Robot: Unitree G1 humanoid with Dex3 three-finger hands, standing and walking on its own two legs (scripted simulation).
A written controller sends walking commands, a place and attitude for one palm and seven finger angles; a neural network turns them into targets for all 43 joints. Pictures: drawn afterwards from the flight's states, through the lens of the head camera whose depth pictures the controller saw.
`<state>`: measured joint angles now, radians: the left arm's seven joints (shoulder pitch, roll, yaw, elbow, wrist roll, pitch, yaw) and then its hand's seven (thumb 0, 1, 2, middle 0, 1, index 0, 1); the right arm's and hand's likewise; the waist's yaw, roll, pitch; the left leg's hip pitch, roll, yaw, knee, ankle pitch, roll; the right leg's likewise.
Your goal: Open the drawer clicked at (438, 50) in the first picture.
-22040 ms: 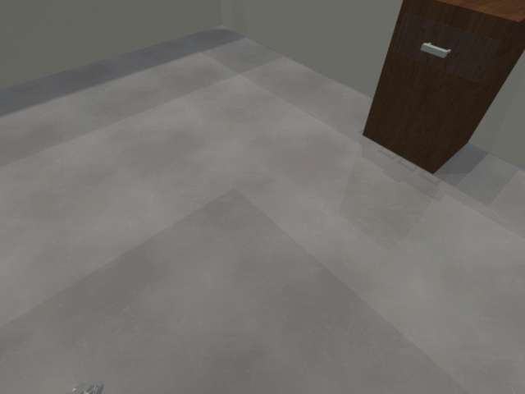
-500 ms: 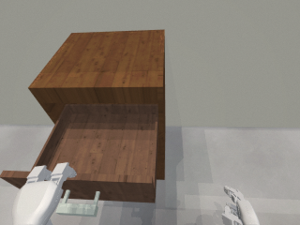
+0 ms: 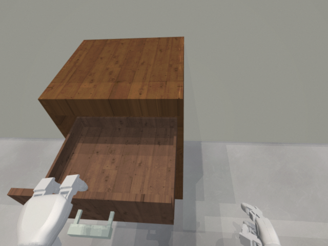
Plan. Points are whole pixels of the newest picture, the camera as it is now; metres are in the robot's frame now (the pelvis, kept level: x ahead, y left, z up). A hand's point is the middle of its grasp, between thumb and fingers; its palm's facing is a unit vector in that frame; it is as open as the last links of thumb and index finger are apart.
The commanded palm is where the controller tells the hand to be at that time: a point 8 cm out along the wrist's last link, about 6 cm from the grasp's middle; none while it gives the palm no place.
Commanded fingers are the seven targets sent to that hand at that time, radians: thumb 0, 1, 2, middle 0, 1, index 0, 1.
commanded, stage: draw the hand back to the body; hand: left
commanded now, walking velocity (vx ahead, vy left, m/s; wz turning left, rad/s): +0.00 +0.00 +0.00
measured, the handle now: (93, 222) +0.19 +0.25 -0.11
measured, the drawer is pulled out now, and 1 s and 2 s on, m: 0.30 0.30 0.30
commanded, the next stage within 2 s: step back with the hand held close in 1.48 s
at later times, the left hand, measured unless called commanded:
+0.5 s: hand (43, 209) +0.15 +0.27 +0.09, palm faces +0.04 -0.07 -1.00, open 13.8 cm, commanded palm +0.13 +0.26 +0.14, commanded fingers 0.00 -0.43 0.33 -0.29 -1.15 -0.29 -1.15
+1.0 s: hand (44, 182) +0.18 +0.24 +0.16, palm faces +0.41 -0.81 -0.42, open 11.1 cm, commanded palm +0.13 +0.28 +0.18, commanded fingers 0.00 0.44 0.70 -0.23 -0.59 -0.23 -0.59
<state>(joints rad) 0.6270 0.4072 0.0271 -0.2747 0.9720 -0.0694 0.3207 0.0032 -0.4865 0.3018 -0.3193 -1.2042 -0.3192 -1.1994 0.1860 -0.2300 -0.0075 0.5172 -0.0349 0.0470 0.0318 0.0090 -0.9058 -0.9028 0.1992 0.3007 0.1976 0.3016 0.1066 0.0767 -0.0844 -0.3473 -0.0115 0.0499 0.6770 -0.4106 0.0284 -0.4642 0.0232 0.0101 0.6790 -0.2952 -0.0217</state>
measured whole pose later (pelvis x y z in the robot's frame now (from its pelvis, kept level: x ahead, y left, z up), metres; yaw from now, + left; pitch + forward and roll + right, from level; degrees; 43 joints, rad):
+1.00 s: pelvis +0.01 -0.01 +0.02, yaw +3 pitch -4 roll -1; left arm 0.57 0.32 0.25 -0.46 -0.04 -0.11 0.11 0.00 0.11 0.56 -0.27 -0.81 -0.26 -0.81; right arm 0.22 -0.21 0.02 0.62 0.00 -0.17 -0.07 0.01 -0.90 -0.90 0.20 0.30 0.20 0.30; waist 0.06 0.07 0.02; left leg -0.05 -0.01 -0.02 0.42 -0.31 0.02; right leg -0.13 0.02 -0.05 0.41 -0.21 -0.03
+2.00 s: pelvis -0.03 +0.00 +0.01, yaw +3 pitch +0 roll +0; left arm 0.67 0.43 0.39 -0.63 -0.01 -0.21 0.16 0.02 0.89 0.90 -0.21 -0.31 -0.21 -0.30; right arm 0.21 -0.19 -0.03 0.55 0.00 -0.09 -0.07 0.01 -0.91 -0.90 0.20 0.30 0.20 0.30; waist -0.03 -0.05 0.06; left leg -0.25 -0.04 0.01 0.52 -0.28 0.03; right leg -0.35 -0.01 -0.03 0.52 -0.18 -0.01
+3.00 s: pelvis -0.22 -0.04 +0.01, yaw -1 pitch +2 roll -2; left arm 0.59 0.38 0.38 -0.63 -0.05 -0.23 0.15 0.02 0.89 0.90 -0.21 -0.31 -0.21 -0.30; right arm 0.14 -0.16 0.02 0.66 -0.01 -0.17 -0.03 0.01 -0.90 -0.90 0.20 0.30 0.20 0.30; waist 0.01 0.04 0.06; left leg -0.48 0.11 0.02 0.56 -0.15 -0.03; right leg -0.22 0.05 -0.03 0.53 -0.36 -0.01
